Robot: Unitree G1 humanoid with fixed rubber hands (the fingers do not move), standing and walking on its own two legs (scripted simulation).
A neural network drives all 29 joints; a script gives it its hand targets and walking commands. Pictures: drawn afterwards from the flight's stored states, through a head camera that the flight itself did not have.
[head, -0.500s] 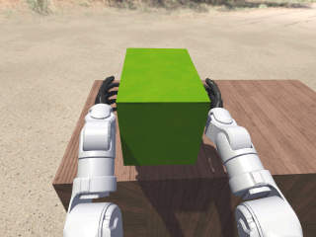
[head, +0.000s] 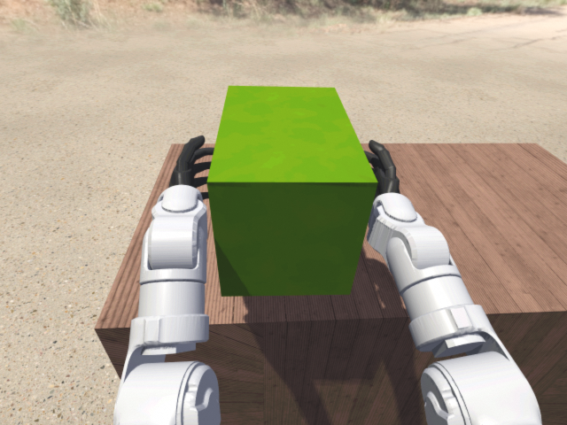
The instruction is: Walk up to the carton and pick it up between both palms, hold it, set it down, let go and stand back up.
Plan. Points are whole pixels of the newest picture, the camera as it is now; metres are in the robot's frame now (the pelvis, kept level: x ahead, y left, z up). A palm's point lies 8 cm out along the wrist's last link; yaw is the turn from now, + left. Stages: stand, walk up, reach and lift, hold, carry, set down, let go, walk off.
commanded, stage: hold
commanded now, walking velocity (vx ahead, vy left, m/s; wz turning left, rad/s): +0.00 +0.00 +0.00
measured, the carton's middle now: (284, 181) +0.42 +0.00 +0.20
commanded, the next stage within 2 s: none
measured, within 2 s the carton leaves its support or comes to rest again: neither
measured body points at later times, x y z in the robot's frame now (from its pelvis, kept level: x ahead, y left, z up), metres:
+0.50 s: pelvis +0.00 +0.00 +0.00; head -0.05 +0.03 +0.45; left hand +0.39 +0.14 +0.21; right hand +0.38 -0.13 +0.21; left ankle +0.02 +0.13 -0.75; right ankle +0.02 -0.13 -0.75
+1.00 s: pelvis +0.01 +0.00 +0.00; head -0.05 +0.03 +0.45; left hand +0.38 +0.14 +0.21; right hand +0.38 -0.13 +0.21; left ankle +0.02 +0.13 -0.75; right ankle +0.02 -0.13 -0.75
